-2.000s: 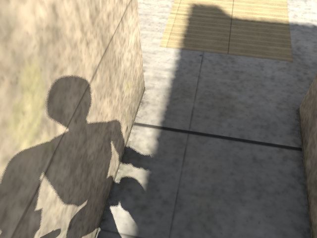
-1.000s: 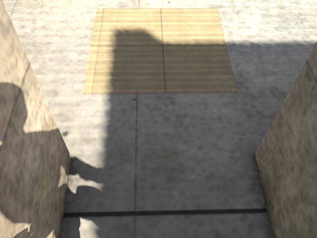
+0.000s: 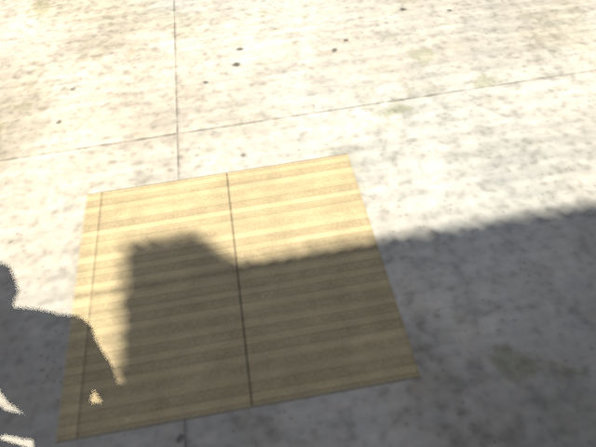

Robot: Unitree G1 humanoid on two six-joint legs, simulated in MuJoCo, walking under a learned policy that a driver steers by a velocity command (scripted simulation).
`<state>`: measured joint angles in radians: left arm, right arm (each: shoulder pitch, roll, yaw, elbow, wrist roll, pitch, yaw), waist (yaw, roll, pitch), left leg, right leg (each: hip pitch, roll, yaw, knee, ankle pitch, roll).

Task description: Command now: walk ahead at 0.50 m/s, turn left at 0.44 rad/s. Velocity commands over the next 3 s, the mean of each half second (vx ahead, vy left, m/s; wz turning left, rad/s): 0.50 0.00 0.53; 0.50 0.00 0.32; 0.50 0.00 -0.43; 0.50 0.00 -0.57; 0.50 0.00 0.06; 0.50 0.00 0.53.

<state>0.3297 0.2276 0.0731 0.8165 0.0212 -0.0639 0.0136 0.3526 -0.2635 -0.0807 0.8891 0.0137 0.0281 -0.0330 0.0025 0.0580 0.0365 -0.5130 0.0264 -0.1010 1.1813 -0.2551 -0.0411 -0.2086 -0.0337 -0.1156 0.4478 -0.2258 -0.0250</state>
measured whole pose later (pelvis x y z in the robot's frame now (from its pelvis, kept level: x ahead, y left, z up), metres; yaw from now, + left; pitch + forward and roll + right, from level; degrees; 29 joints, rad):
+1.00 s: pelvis +0.57 +0.22 -0.02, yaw +26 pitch +2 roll -2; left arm 0.10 0.25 0.04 0.81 -0.01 -0.13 -0.05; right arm 0.37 -0.29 -0.07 0.82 -0.01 -0.03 -0.02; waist -0.02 0.04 0.02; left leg -0.07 -0.12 -0.14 0.84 -0.48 0.07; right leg -0.47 0.07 -0.04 0.54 -0.11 -0.08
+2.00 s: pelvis +1.10 +0.35 -0.03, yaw -9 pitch +2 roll +1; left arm 0.07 0.30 0.05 0.59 -0.02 -0.04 -0.05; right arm 0.33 -0.31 -0.04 0.84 0.00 -0.06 -0.01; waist -0.06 -0.01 0.06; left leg -0.12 0.04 0.08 0.98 -0.50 -0.01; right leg -0.51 0.06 -0.05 0.64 -0.17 -0.12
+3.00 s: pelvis +1.69 +0.33 -0.02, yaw +15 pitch +3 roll -1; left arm 0.08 0.28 0.04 0.65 0.01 -0.12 -0.01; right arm 0.37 -0.32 -0.07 0.72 0.02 -0.02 -0.01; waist -0.06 0.03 -0.01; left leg -0.19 -0.09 -0.23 0.77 -0.50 0.04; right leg -0.46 0.03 0.03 0.54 -0.12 -0.01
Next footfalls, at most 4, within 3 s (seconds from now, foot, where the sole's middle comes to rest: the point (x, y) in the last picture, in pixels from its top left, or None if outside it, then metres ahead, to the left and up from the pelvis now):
0.38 left None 0.36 0.21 -0.78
0.94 right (252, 352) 0.74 0.20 -0.78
1.42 left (149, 297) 0.91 0.49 -0.78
1.94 right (241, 207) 1.23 0.27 -0.78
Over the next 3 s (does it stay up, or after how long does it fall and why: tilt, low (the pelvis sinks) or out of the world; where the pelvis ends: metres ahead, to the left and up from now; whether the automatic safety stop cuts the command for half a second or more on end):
stays up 1.69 0.33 -0.02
